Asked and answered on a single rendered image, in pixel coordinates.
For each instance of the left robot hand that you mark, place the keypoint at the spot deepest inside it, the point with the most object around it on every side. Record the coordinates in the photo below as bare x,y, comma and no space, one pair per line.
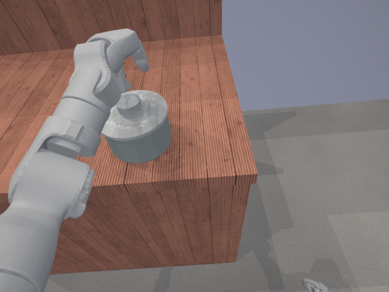
132,46

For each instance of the knob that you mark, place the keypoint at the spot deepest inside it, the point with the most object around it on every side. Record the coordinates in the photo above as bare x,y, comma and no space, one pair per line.
129,104

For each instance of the table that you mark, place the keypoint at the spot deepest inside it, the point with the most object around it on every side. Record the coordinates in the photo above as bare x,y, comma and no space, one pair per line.
187,206

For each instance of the left robot upper arm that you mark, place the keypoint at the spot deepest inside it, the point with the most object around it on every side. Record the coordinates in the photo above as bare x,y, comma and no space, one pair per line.
54,187

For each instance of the left robot forearm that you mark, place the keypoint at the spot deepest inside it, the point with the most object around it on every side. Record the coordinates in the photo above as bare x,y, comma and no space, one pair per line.
74,128

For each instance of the pot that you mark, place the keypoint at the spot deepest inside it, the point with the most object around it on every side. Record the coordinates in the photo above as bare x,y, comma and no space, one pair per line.
144,149

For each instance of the right robot hand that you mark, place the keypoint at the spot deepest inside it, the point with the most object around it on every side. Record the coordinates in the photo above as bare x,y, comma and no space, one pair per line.
313,286

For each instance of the lid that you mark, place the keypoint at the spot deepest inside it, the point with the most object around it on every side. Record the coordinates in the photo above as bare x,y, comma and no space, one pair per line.
127,128

